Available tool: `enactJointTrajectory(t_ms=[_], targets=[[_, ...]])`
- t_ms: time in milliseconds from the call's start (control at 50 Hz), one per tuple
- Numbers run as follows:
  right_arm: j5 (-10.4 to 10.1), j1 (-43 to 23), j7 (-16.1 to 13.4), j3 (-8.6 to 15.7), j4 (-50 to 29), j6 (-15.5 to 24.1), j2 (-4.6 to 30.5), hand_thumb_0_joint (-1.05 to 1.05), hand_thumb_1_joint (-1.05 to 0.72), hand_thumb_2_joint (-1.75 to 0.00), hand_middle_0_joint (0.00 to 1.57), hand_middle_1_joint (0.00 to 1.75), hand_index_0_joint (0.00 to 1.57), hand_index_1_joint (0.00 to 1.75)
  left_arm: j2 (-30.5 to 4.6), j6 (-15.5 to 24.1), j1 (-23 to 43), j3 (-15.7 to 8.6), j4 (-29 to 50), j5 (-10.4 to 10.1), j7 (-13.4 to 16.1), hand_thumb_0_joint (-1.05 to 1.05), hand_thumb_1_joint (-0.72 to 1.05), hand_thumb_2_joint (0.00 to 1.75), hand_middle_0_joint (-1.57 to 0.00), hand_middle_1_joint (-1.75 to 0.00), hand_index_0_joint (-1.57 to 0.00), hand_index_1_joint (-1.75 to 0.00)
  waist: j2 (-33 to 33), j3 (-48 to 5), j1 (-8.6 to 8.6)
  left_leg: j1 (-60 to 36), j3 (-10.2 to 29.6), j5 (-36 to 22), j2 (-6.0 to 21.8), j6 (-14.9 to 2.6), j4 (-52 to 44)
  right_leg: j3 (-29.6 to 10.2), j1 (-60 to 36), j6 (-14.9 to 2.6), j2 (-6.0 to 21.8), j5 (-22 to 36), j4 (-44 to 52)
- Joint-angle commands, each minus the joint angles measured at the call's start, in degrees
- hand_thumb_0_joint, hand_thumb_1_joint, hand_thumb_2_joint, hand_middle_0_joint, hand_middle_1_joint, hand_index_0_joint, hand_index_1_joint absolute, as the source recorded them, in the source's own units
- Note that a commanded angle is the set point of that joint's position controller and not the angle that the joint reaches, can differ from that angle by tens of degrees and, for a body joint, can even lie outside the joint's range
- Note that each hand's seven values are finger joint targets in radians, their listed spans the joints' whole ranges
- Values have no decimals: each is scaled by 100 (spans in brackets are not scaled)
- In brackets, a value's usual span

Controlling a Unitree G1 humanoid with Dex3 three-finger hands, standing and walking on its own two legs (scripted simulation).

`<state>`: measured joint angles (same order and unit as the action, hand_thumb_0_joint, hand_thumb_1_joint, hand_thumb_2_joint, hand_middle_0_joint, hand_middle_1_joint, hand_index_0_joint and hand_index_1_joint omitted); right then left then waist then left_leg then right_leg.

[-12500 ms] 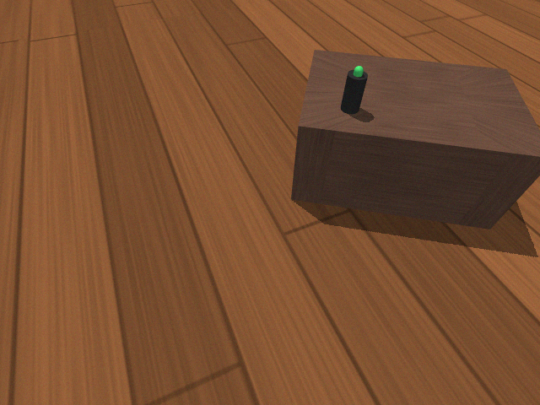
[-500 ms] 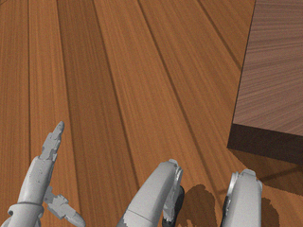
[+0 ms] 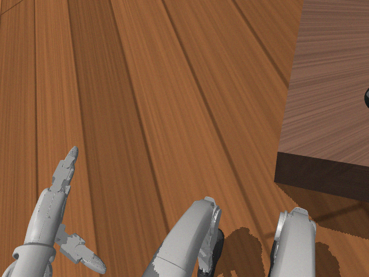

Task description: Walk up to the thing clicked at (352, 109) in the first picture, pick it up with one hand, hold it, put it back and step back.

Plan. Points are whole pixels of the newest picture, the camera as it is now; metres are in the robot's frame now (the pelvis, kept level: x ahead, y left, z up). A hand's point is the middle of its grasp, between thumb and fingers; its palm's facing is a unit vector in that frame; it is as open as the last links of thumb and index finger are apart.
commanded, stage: settle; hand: right
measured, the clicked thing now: out of the picture +0.52 -0.28 -0.02
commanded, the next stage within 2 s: lift in 0.92 s
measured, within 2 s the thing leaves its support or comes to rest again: leaves its support in 0.46 s
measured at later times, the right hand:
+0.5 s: hand out of the picture +0.49 -0.27 -0.03, palm faces +0.34 +0.94 -0.01, open 10.8 cm
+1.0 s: hand out of the picture +0.50 -0.29 +0.01, palm faces +0.34 +0.94 -0.01, open 10.8 cm
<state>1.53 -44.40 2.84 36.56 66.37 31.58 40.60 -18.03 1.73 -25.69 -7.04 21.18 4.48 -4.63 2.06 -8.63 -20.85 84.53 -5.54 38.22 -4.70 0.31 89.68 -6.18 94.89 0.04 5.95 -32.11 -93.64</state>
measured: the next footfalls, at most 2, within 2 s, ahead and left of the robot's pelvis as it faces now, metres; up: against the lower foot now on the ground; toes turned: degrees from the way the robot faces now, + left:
none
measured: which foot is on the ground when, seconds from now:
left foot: down 0.00-1.00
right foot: down 0.00-1.00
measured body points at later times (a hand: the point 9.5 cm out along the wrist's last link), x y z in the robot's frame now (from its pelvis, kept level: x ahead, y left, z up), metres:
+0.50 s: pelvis +0.01 +0.00 +0.03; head +0.18 -0.10 +0.43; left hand +0.19 +0.26 +0.11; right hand +0.46 -0.32 -0.03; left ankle +0.03 +0.13 -0.53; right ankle +0.07 -0.12 -0.53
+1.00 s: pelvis +0.01 -0.01 +0.05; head +0.18 -0.11 +0.46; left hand +0.19 +0.25 +0.11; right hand +0.48 -0.34 +0.02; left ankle +0.03 +0.13 -0.53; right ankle +0.07 -0.12 -0.53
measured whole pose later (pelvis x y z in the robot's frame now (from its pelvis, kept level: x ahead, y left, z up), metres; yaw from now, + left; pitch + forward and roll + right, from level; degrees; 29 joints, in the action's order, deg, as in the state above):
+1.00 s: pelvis +0.01 -0.01 +0.05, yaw -1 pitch +29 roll +9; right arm 1.4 -42.5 3.0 33.8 68.6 30.6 37.5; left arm -16.1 -0.5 -22.1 -3.3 9.6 5.1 -3.3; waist 1.9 -8.0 -18.8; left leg 72.2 -4.7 34.2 -4.6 0.7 77.0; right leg -5.1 82.5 -0.3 5.8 -29.3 -82.2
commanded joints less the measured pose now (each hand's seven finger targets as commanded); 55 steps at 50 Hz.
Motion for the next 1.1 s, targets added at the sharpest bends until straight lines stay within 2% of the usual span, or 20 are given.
enactJointTrajectory(t_ms=[0,40,80,140,200,240,320,380,440,580,640,660,680,720,800,860,940,960,1060,1080], targets=[[58,-1528,99,-50,-1122,298,1058,0,-9,-90,120,111,121,111,-1386,278,-551,-1222,1164,-22,139,0,-55,5,-4,-4,-3,-5,-2567,-3239,-3,-291,-80,-1622,-100,-216,-1042,-255,-4536,-28,-9,1720,1255],[-52,-1371,136,-81,-980,254,825,0,-15,-99,125,119,126,120,-1123,262,-763,-1038,812,-41,91,0,-54,5,-3,-4,-3,-5,-2420,-2960,31,-447,-61,-1738,-120,-209,-1113,-145,-4186,-67,-59,1720,1193],[-84,-1546,147,117,-1393,299,1189,0,-18,-115,121,132,125,132,-995,285,-689,-879,793,-60,76,0,-57,7,-5,-5,-4,-6,-2567,-3076,210,-482,-11,-1739,-101,-214,-1067,-90,-4133,-50,-65,1733,1143],[-82,-1741,245,-37,-1766,309,1072,0,-16,-123,122,136,126,136,-992,307,-524,-872,769,-54,108,0,-56,7,-5,-5,-4,-6,-2664,-3253,161,-508,14,-1719,-83,-217,-1077,-85,-4315,-23,-54,1695,1146],[-115,-1754,238,51,-1950,295,1239,0,-16,-130,124,141,128,141,-999,298,-436,-844,545,-32,159,0,-56,6,-5,-5,-4,-6,-2730,-3388,294,-713,66,-1838,-83,-192,-1220,-48,-4394,-49,-67,1787,1168],[-162,-1877,206,85,-2304,283,1340,0,-16,-134,125,145,130,145,-1105,303,-303,-869,830,-37,195,0,-56,7,-4,-5,-4,-6,-2749,-3965,331,-1005,59,-2102,-91,-193,-1274,-75,-4806,-50,-68,2149,1216],[-232,-2017,83,7,-2240,263,1227,0,-16,-134,129,147,134,147,-1099,163,-477,-805,318,-10,230,0,-56,7,-5,-5,-3,-6,-2750,-3832,272,-1192,51,-2272,-117,-178,-1465,-58,-4946,-57,-104,2339,1339],[-192,-2165,-76,67,-2372,379,1475,0,-10,-129,129,144,134,144,-1101,121,-248,-731,222,11,254,0,-56,7,-4,-4,-3,-5,-2686,-3737,346,-1199,89,-2118,-125,-175,-1606,-14,-5059,-67,-105,2178,1465],[-189,-2346,-174,-181,-2503,525,1282,0,-6,-128,125,142,131,142,-928,110,-211,-522,26,38,242,0,-56,7,-4,-4,-3,-5,-2768,-3493,416,-1285,176,-1931,-104,-193,-1764,46,-4955,-74,-121,1859,1602],[-223,-2208,-169,-225,-1818,682,1194,0,-7,-127,126,141,131,141,-835,101,-84,-353,-266,98,224,0,-56,7,-5,-5,-4,-5,-2636,-3223,346,-1413,189,-2196,-98,-157,-1889,27,-5069,-81,-125,2145,1721],[-212,-2328,-147,-159,-1801,695,1337,0,-5,-126,124,140,129,140,-1034,121,38,-519,83,101,229,0,-57,7,-5,-5,-4,-6,-2582,-3551,270,-1638,178,-2306,-99,-156,-1974,-11,-5321,-92,-121,2272,1770],[-198,-2186,-146,-133,-1571,672,1310,0,-5,-127,125,141,130,141,-941,91,-86,-435,-167,120,205,0,-57,7,-4,-4,-3,-6,-2501,-3317,338,-1667,217,-2360,-89,-129,-2012,13,-5109,-125,-126,2241,1733],[-238,-2070,-89,-277,-1329,649,1037,0,-6,-126,123,140,128,140,-885,81,-130,-409,-308,87,208,0,-56,7,-4,-5,-4,-6,-2429,-3074,196,-1569,178,-2233,-95,-150,-2032,-3,-5019,-96,-124,2105,1824],[-229,-2325,-67,-166,-1612,692,1267,0,-5,-125,121,138,126,138,-1084,115,122,-588,-48,82,238,0,-56,7,-4,-5,-4,-6,-2515,-3335,206,-1523,107,-2183,-92,-168,-1984,-55,-5286,-72,-105,2187,1914],[-202,-2193,1,-265,-1157,597,1058,0,-7,-128,121,140,126,140,-845,86,119,-391,-88,51,215,0,-56,7,-4,-5,-3,-6,-2307,-3101,236,-1608,120,-2128,-99,-157,-2127,-46,-5097,-108,-122,2042,1966],[-224,-2412,35,-171,-1412,597,1274,0,-9,-130,122,142,128,142,-976,86,5,-504,-286,57,247,0,-56,6,-4,-4,-3,-5,-2516,-3281,276,-1595,116,-2106,-81,-176,-2112,-39,-5266,-66,-117,2064,2026],[-149,-2594,39,-106,-1649,609,1484,0,-11,-132,122,143,128,143,-925,88,291,-420,-141,77,258,0,-56,7,-4,-4,-3,-5,-2655,-3701,451,-1729,94,-2266,-82,-186,-2073,-62,-5597,-42,-121,2437,2049],[-164,-2491,54,-163,-1554,602,1355,0,-12,-132,122,144,128,144,-870,80,212,-363,-188,85,253,0,-56,6,-4,-5,-3,-5,-2670,-3637,392,-1723,76,-2304,-83,-190,-2062,-59,-5623,-21,-115,2522,2056],[-192,-2629,-60,-122,-1913,597,1456,0,-5,-132,124,144,129,144,-1209,16,134,-737,-237,74,284,0,-55,6,-4,-5,-4,-6,-2848,-3837,382,-1829,55,-2302,-105,-195,-2216,-73,-6119,-3,-98,2789,2207],[-149,-2404,-90,-148,-1712,556,1358,0,-5,-132,124,144,129,144,-1127,-5,117,-641,-255,80,271,0,-55,6,-4,-6,-4,-6,-2681,-3774,405,-1870,34,-2347,-118,-179,-2254,-65,-6134,-12,-100,2841,2226]])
